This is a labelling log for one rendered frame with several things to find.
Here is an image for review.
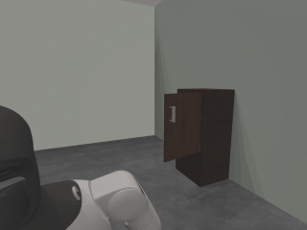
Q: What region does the robot torso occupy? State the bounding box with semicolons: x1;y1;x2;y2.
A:
65;179;112;230

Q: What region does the handle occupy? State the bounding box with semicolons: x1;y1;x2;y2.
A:
169;106;176;123

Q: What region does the cupboard door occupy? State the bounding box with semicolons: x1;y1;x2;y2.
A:
163;92;201;162

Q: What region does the left robot upper arm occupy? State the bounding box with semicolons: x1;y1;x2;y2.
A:
90;170;162;230

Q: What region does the humanoid robot head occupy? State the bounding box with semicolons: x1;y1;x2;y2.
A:
0;105;83;230

